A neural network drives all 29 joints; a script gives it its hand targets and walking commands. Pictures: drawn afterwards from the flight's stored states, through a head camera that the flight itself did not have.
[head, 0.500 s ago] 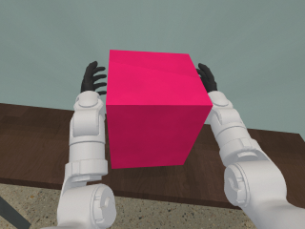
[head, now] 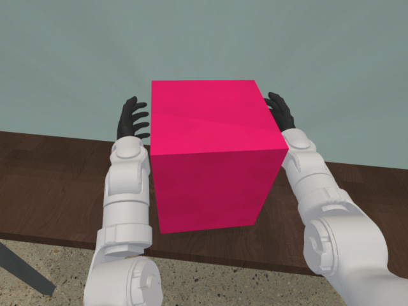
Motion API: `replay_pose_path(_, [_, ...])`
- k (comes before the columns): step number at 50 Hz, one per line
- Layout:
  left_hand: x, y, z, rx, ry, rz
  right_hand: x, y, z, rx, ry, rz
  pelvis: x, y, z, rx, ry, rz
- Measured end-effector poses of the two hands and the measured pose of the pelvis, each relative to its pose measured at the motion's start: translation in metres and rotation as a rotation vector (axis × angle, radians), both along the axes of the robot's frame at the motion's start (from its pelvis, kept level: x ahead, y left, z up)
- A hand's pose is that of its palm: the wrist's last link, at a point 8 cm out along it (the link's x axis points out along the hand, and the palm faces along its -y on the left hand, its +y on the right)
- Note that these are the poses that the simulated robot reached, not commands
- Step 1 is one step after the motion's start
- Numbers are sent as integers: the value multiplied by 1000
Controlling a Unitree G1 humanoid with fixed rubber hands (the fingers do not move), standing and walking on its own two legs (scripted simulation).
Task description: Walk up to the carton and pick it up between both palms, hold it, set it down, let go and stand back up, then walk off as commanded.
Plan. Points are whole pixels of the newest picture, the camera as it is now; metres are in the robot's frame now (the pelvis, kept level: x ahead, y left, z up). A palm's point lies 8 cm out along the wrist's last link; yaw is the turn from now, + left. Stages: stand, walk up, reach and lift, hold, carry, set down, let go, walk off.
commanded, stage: set down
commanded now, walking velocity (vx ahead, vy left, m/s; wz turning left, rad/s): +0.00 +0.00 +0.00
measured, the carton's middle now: (206, 158) +0.41 +0.05 +0.10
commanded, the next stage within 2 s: none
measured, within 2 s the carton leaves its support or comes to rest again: rests again in 0.68 s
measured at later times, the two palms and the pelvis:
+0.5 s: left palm (135, 153) +0.37 +0.18 +0.13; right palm (280, 138) +0.45 -0.11 +0.13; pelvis +0.00 -0.01 +0.00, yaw +0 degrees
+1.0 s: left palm (131, 159) +0.37 +0.19 +0.11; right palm (274, 142) +0.45 -0.10 +0.12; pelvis +0.01 +0.00 +0.00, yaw +0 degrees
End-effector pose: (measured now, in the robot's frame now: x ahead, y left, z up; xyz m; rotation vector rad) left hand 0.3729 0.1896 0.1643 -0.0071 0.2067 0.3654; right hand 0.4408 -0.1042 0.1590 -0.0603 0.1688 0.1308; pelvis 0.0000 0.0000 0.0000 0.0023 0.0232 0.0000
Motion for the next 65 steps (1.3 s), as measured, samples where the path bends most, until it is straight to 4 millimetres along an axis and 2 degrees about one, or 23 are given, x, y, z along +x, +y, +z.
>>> replay_pose_path(11, [-5, 6, -21, -21, 16, 47, 9, 10, -12, -18, 16, 48, 4, -8, 0, -1, 37, 15])
replay_pose_path(18, [-4, 1, -32, -22, 18, 38, 9, 3, -21, -22, 17, 40, 4, -10, -1, 0, 46, 16])
replay_pose_path(27, [0, -5, -37, -20, 21, 25, 7, -4, -30, -25, 20, 28, 2, -7, -1, 3, 56, -3])
replay_pose_path(42, [-4, 7, -53, -33, 25, 52, 11, 11, -42, -41, 24, 57, 5, -5, 0, 0, 79, 0])
replay_pose_path(65, [-6, 6, -53, -44, 7, 53, 8, 9, -41, -28, 13, 56, 6, -3, 0, 1, 67, -3])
